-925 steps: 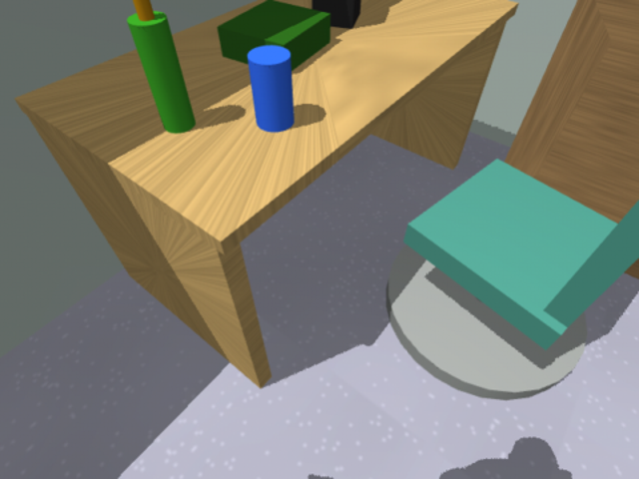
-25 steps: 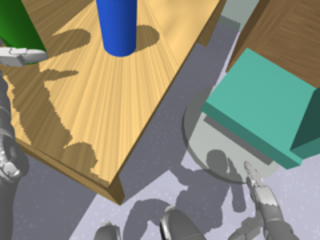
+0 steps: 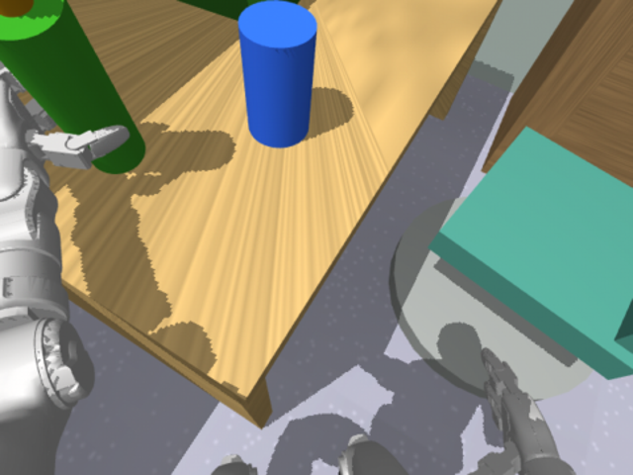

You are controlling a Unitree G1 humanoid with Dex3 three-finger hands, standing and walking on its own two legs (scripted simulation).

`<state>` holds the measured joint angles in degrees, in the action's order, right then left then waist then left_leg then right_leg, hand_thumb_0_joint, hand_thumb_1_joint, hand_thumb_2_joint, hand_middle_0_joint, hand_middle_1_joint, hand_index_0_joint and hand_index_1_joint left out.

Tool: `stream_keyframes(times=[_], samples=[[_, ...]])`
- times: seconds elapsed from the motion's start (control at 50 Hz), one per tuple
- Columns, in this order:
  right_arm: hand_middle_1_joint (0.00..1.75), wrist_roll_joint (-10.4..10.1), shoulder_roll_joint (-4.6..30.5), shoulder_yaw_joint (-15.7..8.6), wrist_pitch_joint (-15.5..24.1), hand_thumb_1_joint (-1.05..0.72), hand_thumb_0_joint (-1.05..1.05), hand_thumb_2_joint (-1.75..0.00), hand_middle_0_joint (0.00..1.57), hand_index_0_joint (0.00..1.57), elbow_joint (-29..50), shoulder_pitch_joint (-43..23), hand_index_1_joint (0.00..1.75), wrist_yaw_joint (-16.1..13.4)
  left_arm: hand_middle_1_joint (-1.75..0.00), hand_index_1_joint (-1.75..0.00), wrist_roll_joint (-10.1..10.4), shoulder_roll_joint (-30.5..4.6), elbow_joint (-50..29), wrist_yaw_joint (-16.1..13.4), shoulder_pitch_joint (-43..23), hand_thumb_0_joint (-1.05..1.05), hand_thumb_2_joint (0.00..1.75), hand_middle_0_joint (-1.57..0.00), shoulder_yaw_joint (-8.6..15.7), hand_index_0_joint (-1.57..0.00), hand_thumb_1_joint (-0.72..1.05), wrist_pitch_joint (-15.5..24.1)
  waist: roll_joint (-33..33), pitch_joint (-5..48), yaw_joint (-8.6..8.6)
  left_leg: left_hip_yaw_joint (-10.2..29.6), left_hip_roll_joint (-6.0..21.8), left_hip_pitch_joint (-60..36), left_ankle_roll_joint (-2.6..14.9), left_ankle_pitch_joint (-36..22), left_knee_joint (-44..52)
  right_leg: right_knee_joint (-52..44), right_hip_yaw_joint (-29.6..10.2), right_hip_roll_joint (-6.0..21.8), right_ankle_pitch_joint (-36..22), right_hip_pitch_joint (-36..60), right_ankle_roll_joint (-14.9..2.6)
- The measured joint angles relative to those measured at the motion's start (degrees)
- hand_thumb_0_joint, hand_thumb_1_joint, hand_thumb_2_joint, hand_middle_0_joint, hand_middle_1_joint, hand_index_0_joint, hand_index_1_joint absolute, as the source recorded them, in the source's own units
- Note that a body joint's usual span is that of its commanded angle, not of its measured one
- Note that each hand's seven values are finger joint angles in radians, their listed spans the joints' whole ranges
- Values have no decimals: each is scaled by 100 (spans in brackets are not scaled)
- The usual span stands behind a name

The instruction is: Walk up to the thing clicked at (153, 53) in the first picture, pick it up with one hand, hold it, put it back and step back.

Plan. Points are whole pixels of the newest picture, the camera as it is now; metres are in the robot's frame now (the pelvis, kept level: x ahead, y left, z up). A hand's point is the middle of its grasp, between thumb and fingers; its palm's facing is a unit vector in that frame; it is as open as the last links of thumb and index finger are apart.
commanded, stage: settle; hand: left
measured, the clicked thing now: (67, 79) +0.52 +0.20 +0.18
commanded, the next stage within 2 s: lift in 0.74 s
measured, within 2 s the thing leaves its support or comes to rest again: leaves its support in 0.52 s
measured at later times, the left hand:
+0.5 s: hand (72, 129) +0.50 +0.21 +0.12, palm faces +0.19 -0.98 -0.05, open 10.4 cm
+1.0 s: hand (57, 124) +0.46 +0.20 +0.17, palm faces +0.20 -0.98 -0.04, open 10.5 cm
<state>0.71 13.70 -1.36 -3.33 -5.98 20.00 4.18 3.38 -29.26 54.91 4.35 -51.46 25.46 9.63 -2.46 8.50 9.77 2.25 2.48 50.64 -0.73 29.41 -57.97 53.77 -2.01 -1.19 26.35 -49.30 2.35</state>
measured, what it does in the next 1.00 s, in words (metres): stands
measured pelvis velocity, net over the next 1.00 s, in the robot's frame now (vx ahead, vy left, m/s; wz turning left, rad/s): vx -0.04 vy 0.00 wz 0.01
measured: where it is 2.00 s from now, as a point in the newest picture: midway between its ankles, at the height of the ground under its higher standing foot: outside the picture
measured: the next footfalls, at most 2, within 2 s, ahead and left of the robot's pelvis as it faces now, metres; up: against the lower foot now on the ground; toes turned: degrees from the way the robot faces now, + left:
none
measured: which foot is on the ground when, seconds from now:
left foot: down 0.00-1.00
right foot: down 0.00-1.00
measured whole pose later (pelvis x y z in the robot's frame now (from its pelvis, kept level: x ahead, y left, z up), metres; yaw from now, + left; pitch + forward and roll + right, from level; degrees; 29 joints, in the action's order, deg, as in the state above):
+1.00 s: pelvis -0.04 +0.00 +0.02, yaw +0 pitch +13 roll -2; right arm -0.1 12.6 -0.5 1.5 -14.2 18.1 -2.0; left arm 3.8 -25.7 56.3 0.4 -51.4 19.9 3.3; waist -1.7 5.0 7.5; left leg 1.1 1.8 39.1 -0.4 22.9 -49.3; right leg 45.7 -2.2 0.0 20.3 -38.1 2.6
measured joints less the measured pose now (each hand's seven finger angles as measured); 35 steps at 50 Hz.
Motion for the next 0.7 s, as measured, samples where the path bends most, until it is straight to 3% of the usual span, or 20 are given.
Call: stream_keyframes(times=[0.28,0.7], samples=[[5,0,54,-34,41,54,-1,-5,5,6,-240,-129,5,-205,-110,-121,-30,152,106,-41,65,-9,91,-74,-210,-89,-62,-231,68,-148,-126,-70,-46,-516,26,-113,359,-287,-8,81,-89,474,12],[5,-13,-89,68,238,54,-1,-6,5,6,-721,-258,5,-457,-120,-131,27,356,-386,-327,360,-10,96,-68,-473,-82,-61,-659,99,-274,-184,-90,-51,-929,47,-406,646,-666,2,102,-400,930,42]])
